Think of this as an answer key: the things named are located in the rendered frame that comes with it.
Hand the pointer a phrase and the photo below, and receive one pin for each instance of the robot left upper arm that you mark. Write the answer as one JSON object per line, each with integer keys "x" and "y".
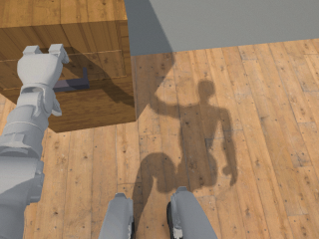
{"x": 21, "y": 183}

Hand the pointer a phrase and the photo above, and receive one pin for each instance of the handle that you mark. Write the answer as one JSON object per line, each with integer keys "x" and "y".
{"x": 73, "y": 84}

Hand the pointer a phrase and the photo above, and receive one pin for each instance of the robot left forearm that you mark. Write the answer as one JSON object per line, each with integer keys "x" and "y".
{"x": 25, "y": 127}

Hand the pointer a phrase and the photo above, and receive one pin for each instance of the robot right foot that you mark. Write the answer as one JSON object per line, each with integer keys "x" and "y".
{"x": 169, "y": 221}

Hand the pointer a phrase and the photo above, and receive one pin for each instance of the left robot thigh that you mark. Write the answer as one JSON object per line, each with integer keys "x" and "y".
{"x": 119, "y": 215}

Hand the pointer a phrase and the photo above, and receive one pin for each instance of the left robot hand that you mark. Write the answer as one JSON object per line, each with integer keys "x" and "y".
{"x": 43, "y": 68}

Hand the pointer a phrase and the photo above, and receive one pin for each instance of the drawer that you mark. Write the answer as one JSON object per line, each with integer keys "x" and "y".
{"x": 101, "y": 64}

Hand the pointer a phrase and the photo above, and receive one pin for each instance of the cabinet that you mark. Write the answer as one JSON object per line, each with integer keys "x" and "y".
{"x": 82, "y": 26}

